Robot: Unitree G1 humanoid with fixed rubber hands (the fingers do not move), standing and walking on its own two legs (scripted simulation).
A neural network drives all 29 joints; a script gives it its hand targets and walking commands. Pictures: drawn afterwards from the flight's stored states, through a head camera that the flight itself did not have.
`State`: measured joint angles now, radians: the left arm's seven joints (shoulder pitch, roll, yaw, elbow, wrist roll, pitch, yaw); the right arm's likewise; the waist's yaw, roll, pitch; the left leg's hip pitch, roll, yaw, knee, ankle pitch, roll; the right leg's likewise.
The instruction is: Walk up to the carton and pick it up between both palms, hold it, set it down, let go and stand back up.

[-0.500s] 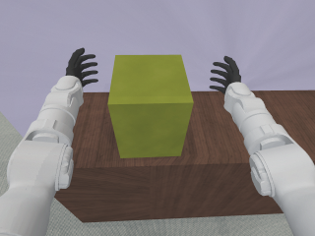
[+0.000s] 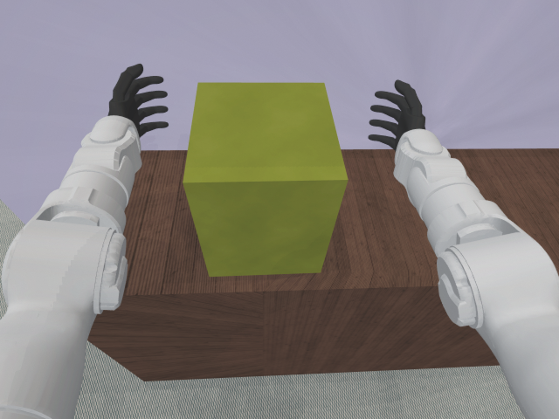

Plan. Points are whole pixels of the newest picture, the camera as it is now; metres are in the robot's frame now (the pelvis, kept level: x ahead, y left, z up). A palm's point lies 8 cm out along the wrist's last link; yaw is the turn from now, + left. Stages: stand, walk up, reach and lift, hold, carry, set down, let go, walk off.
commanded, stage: reach and lift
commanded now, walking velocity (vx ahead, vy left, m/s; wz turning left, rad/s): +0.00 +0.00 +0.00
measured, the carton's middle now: (263, 184) +0.48 +0.05 +0.04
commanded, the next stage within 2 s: none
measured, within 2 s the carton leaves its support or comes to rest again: neither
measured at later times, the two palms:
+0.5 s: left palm (156, 169) +0.46 +0.22 +0.08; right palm (390, 180) +0.46 -0.15 +0.08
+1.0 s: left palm (171, 169) +0.46 +0.19 +0.09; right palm (361, 189) +0.44 -0.10 +0.07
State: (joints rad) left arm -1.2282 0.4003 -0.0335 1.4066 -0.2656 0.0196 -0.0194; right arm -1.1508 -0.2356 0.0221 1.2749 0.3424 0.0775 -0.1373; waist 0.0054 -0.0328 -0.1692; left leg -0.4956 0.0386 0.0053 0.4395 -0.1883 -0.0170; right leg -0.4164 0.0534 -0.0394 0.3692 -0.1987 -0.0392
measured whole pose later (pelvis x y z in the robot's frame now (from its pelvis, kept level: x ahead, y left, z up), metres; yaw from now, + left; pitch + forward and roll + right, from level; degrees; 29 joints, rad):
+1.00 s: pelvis +0.00 +0.02 +0.01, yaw -1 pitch +15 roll -1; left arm -1.04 0.12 0.56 1.28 0.36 -0.24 0.01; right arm -0.91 0.10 -0.67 1.03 -0.47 -0.20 -0.06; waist 0.03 -0.02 -0.09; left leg -0.46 0.02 0.05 0.34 -0.14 0.01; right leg -0.40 0.02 -0.02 0.28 -0.15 -0.01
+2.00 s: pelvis +0.01 +0.02 +0.01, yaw -1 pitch +11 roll +0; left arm -0.94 -0.01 0.68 1.02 0.47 -0.10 -0.02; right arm -0.84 0.20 -0.82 0.88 -0.60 -0.19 -0.01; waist 0.05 -0.03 -0.05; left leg -0.37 0.02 0.11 0.32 -0.16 0.02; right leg -0.32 0.00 -0.06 0.31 -0.19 -0.01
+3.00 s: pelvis +0.00 +0.01 +0.01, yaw +0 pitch +11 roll -1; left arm -0.90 0.01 0.55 1.07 0.41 -0.14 0.03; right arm -0.77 0.14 -0.69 1.02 -0.49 -0.33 -0.07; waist 0.03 -0.03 -0.08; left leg -0.37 0.03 0.12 0.32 -0.14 0.02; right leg -0.30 0.01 -0.09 0.26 -0.15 -0.02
